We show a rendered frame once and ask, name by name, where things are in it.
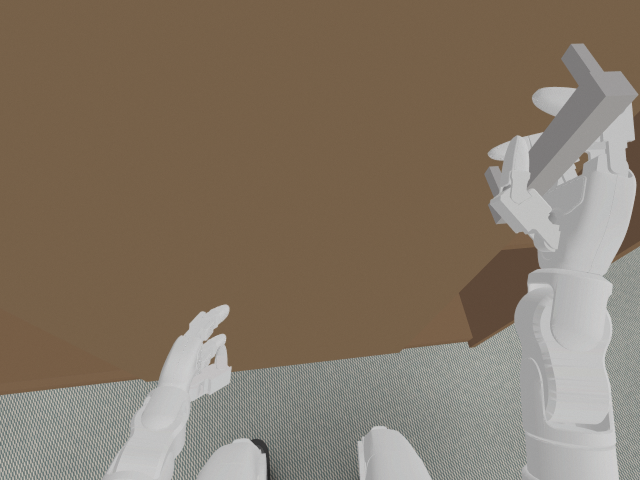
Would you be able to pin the right robot forearm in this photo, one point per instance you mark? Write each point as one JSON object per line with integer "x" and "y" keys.
{"x": 567, "y": 413}

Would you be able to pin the wardrobe door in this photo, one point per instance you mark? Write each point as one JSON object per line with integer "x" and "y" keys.
{"x": 30, "y": 353}
{"x": 316, "y": 165}

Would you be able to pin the handle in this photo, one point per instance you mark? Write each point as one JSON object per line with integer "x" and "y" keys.
{"x": 599, "y": 99}

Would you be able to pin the right robot hand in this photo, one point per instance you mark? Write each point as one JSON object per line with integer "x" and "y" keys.
{"x": 593, "y": 210}

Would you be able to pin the robot left shin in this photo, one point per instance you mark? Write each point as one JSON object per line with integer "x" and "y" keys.
{"x": 244, "y": 440}

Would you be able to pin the right robot thigh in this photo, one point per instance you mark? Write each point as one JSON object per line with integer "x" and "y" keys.
{"x": 385, "y": 454}

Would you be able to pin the left robot hand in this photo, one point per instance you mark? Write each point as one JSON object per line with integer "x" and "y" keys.
{"x": 186, "y": 366}

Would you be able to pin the left robot forearm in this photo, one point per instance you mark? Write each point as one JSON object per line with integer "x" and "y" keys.
{"x": 157, "y": 436}

